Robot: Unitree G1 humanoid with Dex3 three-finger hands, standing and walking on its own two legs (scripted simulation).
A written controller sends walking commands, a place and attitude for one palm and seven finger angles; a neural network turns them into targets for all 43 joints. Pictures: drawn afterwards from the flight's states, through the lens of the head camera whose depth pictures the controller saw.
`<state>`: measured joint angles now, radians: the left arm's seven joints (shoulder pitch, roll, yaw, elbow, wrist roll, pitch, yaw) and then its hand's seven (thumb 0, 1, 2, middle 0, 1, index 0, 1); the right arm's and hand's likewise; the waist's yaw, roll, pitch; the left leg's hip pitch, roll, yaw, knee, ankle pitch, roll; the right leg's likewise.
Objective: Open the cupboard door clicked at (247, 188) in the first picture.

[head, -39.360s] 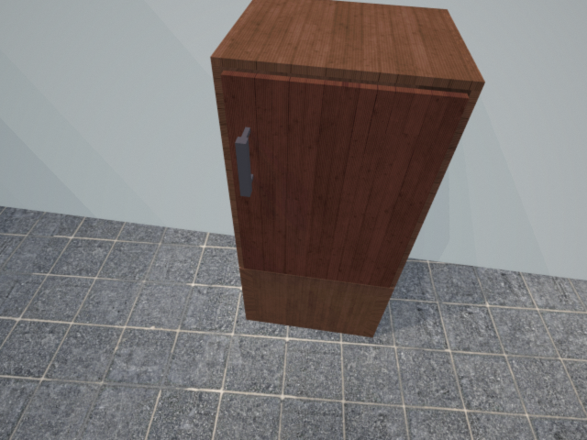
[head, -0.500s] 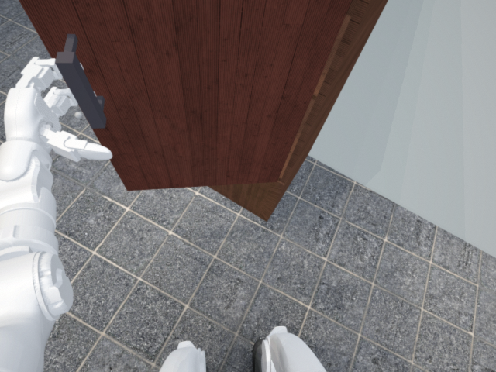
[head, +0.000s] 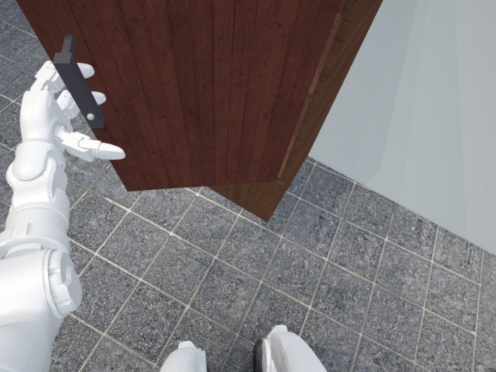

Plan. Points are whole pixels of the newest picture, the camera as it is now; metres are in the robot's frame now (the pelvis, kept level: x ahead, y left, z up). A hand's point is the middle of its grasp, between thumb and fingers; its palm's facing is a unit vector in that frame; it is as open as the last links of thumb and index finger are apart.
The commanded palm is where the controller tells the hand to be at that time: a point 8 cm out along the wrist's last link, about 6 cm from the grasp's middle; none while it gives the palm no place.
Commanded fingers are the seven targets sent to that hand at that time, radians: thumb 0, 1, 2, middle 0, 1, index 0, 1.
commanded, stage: slide the fingers in behind the handle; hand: left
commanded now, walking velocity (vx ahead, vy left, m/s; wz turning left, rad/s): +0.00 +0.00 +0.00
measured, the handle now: (83, 85) +0.55 +0.23 +0.08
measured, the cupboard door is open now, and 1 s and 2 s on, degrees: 38 38 73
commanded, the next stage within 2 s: close the thumb around the handle in 0.18 s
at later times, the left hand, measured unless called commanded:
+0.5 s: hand (96, 114) +0.50 +0.20 +0.07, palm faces +0.06 -1.00 -0.01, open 12.7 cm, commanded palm +0.47 +0.25 +0.07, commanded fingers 0.00 0.17 0.59 -0.35 -1.27 -0.35 -1.27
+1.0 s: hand (98, 112) +0.50 +0.20 +0.07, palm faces +0.05 -1.00 -0.01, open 5.5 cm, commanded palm +0.48 +0.25 +0.07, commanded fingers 0.00 0.90 0.90 -0.40 -1.35 -0.40 -1.35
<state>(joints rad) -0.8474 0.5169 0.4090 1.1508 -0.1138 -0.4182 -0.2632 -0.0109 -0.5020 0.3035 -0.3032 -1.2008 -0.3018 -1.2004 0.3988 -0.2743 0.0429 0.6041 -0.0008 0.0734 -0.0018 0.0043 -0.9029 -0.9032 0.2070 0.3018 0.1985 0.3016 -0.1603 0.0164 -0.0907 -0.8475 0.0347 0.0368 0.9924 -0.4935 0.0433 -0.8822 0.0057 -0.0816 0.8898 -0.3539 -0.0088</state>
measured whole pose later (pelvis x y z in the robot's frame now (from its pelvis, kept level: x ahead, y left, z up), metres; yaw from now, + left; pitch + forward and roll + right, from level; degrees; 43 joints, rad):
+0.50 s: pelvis +0.00 +0.00 +0.00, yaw +0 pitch +20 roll -3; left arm -0.86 0.52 0.41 1.17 -0.10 -0.42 -0.24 -0.01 -0.29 0.39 -0.32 -1.22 -0.31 -1.22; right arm 0.41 -0.27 0.05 0.61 0.00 0.07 0.00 0.00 -0.90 -0.90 0.21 0.30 0.20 0.30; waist -0.17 0.02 -0.09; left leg -0.85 0.04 0.04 0.99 -0.49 0.04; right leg -0.89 0.01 -0.08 0.89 -0.35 -0.01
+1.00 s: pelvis +0.01 +0.00 +0.00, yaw +0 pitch +21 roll -3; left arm -0.84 0.50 0.41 1.13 -0.11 -0.42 -0.23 0.01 0.75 0.83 -0.38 -1.34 -0.38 -1.34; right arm 0.40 -0.27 0.04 0.60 -0.01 0.08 0.00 0.00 -0.90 -0.90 0.21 0.30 0.20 0.30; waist -0.16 0.02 -0.10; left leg -0.85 0.04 0.04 0.99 -0.50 0.04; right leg -0.89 0.01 -0.08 0.89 -0.36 -0.01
